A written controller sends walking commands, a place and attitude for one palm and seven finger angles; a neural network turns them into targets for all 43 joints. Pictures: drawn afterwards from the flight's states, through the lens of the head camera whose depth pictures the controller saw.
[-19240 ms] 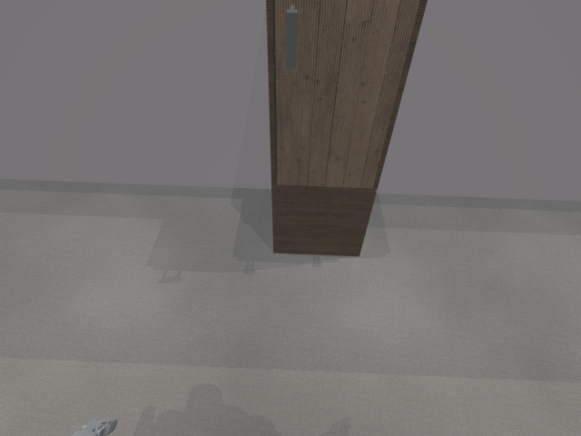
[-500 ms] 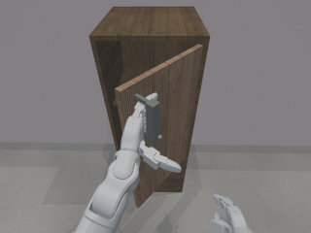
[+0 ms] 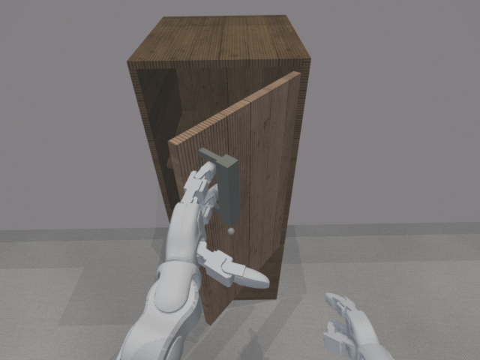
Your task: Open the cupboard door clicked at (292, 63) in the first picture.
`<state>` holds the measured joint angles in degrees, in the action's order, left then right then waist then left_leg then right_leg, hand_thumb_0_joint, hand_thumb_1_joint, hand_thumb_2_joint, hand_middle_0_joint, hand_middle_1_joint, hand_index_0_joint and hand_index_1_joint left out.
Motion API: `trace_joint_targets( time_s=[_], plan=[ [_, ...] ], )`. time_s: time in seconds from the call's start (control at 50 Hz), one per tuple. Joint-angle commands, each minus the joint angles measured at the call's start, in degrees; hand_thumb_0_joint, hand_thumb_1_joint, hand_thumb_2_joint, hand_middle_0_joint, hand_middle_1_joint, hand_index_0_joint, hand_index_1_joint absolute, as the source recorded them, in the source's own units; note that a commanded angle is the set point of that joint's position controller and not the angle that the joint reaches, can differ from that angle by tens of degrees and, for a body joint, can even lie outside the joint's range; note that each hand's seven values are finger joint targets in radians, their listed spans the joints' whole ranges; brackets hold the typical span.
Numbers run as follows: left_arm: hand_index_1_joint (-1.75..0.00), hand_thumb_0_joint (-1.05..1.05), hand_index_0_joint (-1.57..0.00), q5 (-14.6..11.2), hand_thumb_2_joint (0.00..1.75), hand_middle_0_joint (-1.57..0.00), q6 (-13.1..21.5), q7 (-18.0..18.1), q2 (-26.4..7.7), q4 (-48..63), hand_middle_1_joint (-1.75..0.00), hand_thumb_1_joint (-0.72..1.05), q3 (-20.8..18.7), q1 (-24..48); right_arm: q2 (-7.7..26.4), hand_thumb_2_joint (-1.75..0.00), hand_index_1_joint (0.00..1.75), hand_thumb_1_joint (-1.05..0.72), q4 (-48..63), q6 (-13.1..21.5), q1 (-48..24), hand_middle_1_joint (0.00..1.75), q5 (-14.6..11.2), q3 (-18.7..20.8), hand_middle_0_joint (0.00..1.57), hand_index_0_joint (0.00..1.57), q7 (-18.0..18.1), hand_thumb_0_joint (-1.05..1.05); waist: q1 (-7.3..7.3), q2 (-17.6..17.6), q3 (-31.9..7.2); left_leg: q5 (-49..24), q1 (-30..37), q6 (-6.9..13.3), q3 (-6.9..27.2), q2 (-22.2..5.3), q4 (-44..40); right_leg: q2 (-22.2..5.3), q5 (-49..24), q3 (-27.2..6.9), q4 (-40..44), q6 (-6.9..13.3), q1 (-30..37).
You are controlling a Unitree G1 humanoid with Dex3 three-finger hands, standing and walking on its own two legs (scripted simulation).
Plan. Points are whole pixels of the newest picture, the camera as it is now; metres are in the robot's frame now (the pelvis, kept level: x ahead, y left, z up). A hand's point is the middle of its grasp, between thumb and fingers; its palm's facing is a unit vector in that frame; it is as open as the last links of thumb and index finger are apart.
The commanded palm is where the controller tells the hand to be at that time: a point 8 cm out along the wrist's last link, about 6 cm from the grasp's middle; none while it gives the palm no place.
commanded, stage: slide the hand sideways off the handle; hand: left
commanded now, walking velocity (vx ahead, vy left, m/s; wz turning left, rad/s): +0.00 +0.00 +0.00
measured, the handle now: (218, 186) +0.34 +0.07 +0.16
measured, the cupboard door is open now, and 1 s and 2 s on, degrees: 50 50 50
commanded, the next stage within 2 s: draw the hand back to the body in 0.52 s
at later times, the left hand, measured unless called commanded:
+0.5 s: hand (201, 258) +0.21 +0.07 +0.16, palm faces +0.06 -1.00 -0.03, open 16.3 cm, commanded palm +0.16 +0.12 +0.16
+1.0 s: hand (153, 260) +0.20 +0.13 +0.16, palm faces +0.10 -0.99 -0.08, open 16.3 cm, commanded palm +0.15 +0.18 +0.17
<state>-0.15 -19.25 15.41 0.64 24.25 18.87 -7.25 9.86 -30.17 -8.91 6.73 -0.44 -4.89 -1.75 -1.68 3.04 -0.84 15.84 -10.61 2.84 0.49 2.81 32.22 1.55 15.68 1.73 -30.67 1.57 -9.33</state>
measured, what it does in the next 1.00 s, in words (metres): stands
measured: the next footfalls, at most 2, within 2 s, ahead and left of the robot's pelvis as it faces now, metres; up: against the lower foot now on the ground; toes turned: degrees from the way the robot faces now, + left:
none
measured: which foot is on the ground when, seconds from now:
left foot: down 0.00-1.00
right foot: down 0.00-1.00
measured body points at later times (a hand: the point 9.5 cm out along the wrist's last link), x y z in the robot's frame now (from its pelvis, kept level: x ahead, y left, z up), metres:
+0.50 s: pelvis +0.03 -0.03 +0.00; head -0.01 -0.06 +0.45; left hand +0.20 +0.13 +0.16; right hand +0.26 -0.22 -0.05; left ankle +0.02 +0.08 -0.73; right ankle +0.02 -0.11 -0.73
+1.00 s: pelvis +0.03 -0.02 +0.00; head -0.01 -0.04 +0.44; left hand +0.19 +0.19 +0.16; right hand +0.23 -0.22 -0.07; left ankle +0.02 +0.08 -0.73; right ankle +0.02 -0.11 -0.73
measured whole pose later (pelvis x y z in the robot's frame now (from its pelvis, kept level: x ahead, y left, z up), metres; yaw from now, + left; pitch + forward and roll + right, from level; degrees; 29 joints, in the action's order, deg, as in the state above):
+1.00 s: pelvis +0.03 -0.02 +0.00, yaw +1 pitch -2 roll -1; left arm -13.0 -9.3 -3.7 -11.9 38.0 -4.7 -31.5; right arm 12.7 -31.0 7.5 13.6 -1.8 -4.5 2.9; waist -3.1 4.0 -3.8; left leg 19.5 -13.8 1.1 2.8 1.0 35.8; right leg 3.5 18.4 4.0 -31.6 3.2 -10.9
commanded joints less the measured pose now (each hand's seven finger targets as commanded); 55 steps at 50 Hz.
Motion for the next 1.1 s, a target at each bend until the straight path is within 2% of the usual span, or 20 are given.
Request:
trace_joint_targets(
  time_s=[0.0,0.02,0.14,0.16,0.18,0.22,0.24,0.28,0.36,0.46,0.56,0.62,0.66,0.78,0.82,0.84,0.92,1.0,1.04,1.08],
  plan=[
    [-0.3,0.0,-0.15,0.11,0.3,-0.15,4.48,-1.77,2.44,19.03,-0.3,-0.5,0.19,6.85,3.92,-0.9,0.3,-0.9,12.2,4.01,-12.42,0.3,-0.25,2.01,0.2,0.2,0.24,0.0,-1.18,-4.24,-6.82,-6.15,2.71,-1.29,3.39,-2.84,-6.43,-0.46,-1.52,-0.08,6.58,1.53,-1.42],
    [-0.3,0.0,-0.15,0.33,0.3,-0.15,4.59,-2.34,1.52,19.33,-0.3,-0.5,-0.03,5.21,3.98,-0.9,0.3,-0.9,12.19,4.04,-12.36,0.3,-0.31,2.07,0.2,0.2,0.32,0.0,-1.05,-5.81,-6.19,-6.43,2.73,-1.08,3.23,-2.83,-6.02,-0.54,-1.72,-0.4,7.07,1.37,-1.7],
    [-0.3,0.0,-0.15,-0.32,0.3,-0.15,5.0,-4.65,-3.02,22.0,-0.3,-0.5,-4.28,1.14,4.2,-0.9,0.3,-0.9,12.9,4.74,-12.74,0.3,-0.03,1.76,0.2,0.2,1.29,0.0,-1.2,-5.43,-2.8,-4.98,2.2,-0.27,2.3,-1.72,-4.87,-1.3,1.33,-2.45,10.62,0.95,-3.25],
    [-0.3,0.0,-0.15,-0.77,0.3,-0.15,5.01,-5.3,-1.89,22.46,-0.3,-0.5,-3.26,-0.1,4.25,-0.9,0.3,-0.9,13.26,4.96,-12.88,0.3,0.08,1.63,0.2,0.2,1.33,0.0,-1.08,-4.46,-2.57,-5.5,2.7,-0.12,2.13,-1.67,-4.74,-1.36,0.23,-2.44,10.52,0.8,-3.45],
    [-0.3,0.0,-0.15,-1.26,0.3,-0.15,5.29,-5.63,-3.99,23.27,-0.3,-0.5,-5.74,-0.94,4.28,-0.9,0.3,-0.9,13.05,5.16,-12.31,0.3,0.02,1.74,0.2,0.2,1.53,0.0,-1.33,-4.17,-4.45,-6.49,3.18,-0.16,1.92,-1.56,-4.66,-1.34,-1.44,-2.53,10.2,0.78,-2.14],
    [-0.3,0.0,-0.15,-2.65,0.3,-0.15,5.56,-7.09,-5.16,24.27,-0.3,-0.5,-7.53,-4.65,4.45,-0.9,0.3,-0.9,13.15,5.65,-11.65,0.3,0.07,1.75,0.2,0.2,1.88,0.0,-1.57,-5.87,-5.99,-8.36,3.3,0.04,1.41,-1.45,-4.16,-1.57,-5.18,-2.94,10.06,0.25,-0.29],
    [-0.3,0.0,-0.15,-3.07,0.3,-0.15,5.77,-7.9,-5.64,24.66,-0.3,-0.5,-8.14,-7.01,4.5,-0.9,0.3,-0.9,13.1,5.75,-11.39,0.3,-0.21,1.77,0.2,0.2,1.89,0.0,-1.81,-3.87,-5.59,-9.02,3.01,-0.07,1.25,-1.46,-3.92,-1.55,-6.31,-2.99,9.85,0.42,-0.15],
    [-0.3,0.0,-0.15,-4.17,0.3,-0.15,6.62,-9.23,-6.4,26.45,-0.3,-0.5,-9.45,-9.84,4.75,-0.9,0.3,-0.9,13.18,6.49,-10.21,0.3,-0.28,1.94,0.2,0.2,2.08,0.0,-1.69,-5.08,-6.81,-11.1,3.41,0.0,1.11,-1.77,-3.62,-1.57,-11.05,-2.78,8.67,-0.08,0.79],
    [-0.3,0.0,-0.15,-5.1,0.3,-0.15,8.19,-11.53,-6.25,30.09,-0.3,-0.5,-8.73,-14.72,5.28,-0.9,0.3,-0.9,13.73,8.53,-8.3,0.3,-0.64,2.24,0.2,0.2,1.94,0.0,-1.17,-3.6,-5.88,-13.04,3.39,-0.08,1.48,-2.1,-3.04,-1.29,-14.95,-1.54,6.84,-0.27,-0.34],
    [-0.3,0.0,-0.15,-6.08,0.3,-0.15,10.34,-13.39,-10.25,32.7,-0.3,-0.5,-13.95,-25.13,5.59,-0.9,0.3,-0.9,14.13,10.56,-6.34,0.3,-0.76,2.59,0.2,0.2,2.08,0.0,-1.91,-5.4,-5.42,-13.85,1.47,0.04,1.29,-2.07,-1.78,-1.66,-18.63,-1.92,5.77,-0.87,-0.39],
    [-0.3,0.0,-0.15,-7.56,0.3,-0.15,12.94,-14.78,-8.94,34.22,-0.3,-0.5,-12.77,-23.38,6.09,-0.9,0.3,-0.9,14.22,13.98,-4.64,0.3,-0.9,2.93,0.2,0.2,2.56,0.0,-0.36,-3.81,-2.89,-11.54,1.36,0.07,1.75,-1.98,-0.05,-1.91,-14.42,-1.91,6.53,-1.1,-4.34],
    [-0.3,0.0,-0.15,-8.25,0.3,-0.15,14.59,-15.67,-11.51,33.15,-0.3,-0.5,-16.28,-25.9,6.42,-0.9,0.3,-0.9,13.45,15.76,-3.38,0.3,-0.85,3.14,0.2,0.2,3.16,0.0,-0.94,-5.99,-4.18,-10.7,0.34,0.02,1.85,-1.84,0.92,-2.42,-13.87,-2.83,6.56,-1.49,-3.99],
    [-0.3,0.0,-0.15,-8.2,0.3,-0.15,14.98,-15.84,-12.76,31.5,-0.3,-0.5,-17.85,-25.65,6.51,-0.9,0.3,-0.9,12.8,16.26,-3.19,0.3,-0.86,3.01,0.2,0.2,3.41,0.0,-1.12,-4.35,-3.38,-9.63,-0.6,-0.14,1.75,-1.8,0.77,-2.55,-10.78,-3.08,6.83,-1.04,-4.39],
    [-0.3,0.0,-0.15,-10.73,0.3,-0.15,14.98,-16.8,-14.73,28.37,-0.3,-0.5,-22.71,-22.48,6.65,-0.9,0.3,-0.9,11.72,18.41,-3.53,0.3,-1.13,2.82,0.2,0.2,4.65,0.0,-1.64,-5.13,-2.76,-6.65,-1.77,-0.18,1.93,-1.91,0.69,-2.63,-3.78,-3.17,8.28,-1.08,-5.27],
    [-0.3,0.0,-0.15,-11.69,0.3,-0.15,14.83,-17.6,-14.84,28.16,-0.3,-0.5,-23.39,-20.9,6.93,-0.9,0.3,-0.9,11.29,19.13,-3.7,0.3,-1.24,2.72,0.2,0.2,4.93,0.0,-1.65,-5.21,-3.2,-7.04,-1.65,-0.2,1.96,-1.91,0.64,-2.63,-4.31,-3.01,8.13,-1.16,-4.98],
    [-0.3,0.0,-0.15,-12.24,0.3,-0.15,14.87,-17.72,-15.67,28.55,-0.3,-0.5,-24.71,-20.95,6.9,-0.9,0.3,-0.9,11.24,19.7,-3.93,0.3,-1.44,2.81,0.2,0.2,4.93,0.0,-2.11,-2.51,-4.25,-7.27,-1.38,-0.34,2.05,-1.94,0.44,-2.62,-4.51,-2.73,7.76,-0.92,-4.35],
    [-0.3,0.0,-0.15,-13.52,0.3,-0.15,14.2,-19.26,-16.79,27.36,-0.3,-0.5,-26.76,-19.94,7.31,-0.9,0.3,-0.9,10.12,20.76,-3.25,0.3,-1.61,2.63,0.2,0.2,5.31,0.0,-2.03,-2.47,-4.54,-8.78,-1.24,-0.41,2.18,-2.02,-0.23,-1.99,-8.09,-1.1,6.35,-0.94,-4.14],
    [-0.3,0.0,-0.15,-14.88,0.3,-0.15,12.65,-20.55,-18.07,24.83,-0.3,-0.5,-29.26,-18.95,7.65,-0.9,0.3,-0.9,9.43,21.43,-3.58,0.3,-1.98,2.58,0.2,0.2,5.81,0.0,-2.19,-2.19,-3.11,-7.71,-1.65,-0.58,2.54,-2.27,-1.2,-1.45,-6.11,-0.37,6.52,-0.75,-4.98],
    [-0.3,0.0,-0.15,-15.22,0.33,-0.15,12.05,-20.95,-18.44,24.77,-0.3,-0.43,-29.99,-18.44,7.76,-0.9,0.3,-0.9,9.33,21.76,-3.91,0.3,-2.15,2.48,0.2,0.2,5.87,0.0,-2.45,-0.08,-2.97,-7.93,-1.43,-0.74,2.7,-2.27,-1.6,-1.16,-6.17,0.29,6.09,-0.45,-4.89],
    [-0.3,0.0,-0.16,-15.64,0.36,-0.16,11.77,-21.26,-18.79,24.82,-0.3,-0.36,-30.5,-16.91,8.01,-0.9,0.3,-0.9,9.15,21.95,-3.7,0.3,-2.22,2.45,0.2,0.2,6.06,0.0,-2.24,-1.06,-2.89,-7.47,-1.59,-0.89,3.1,-2.35,-2.49,-0.87,-5.65,1.0,5.58,-0.39,-4.86]
  ],
)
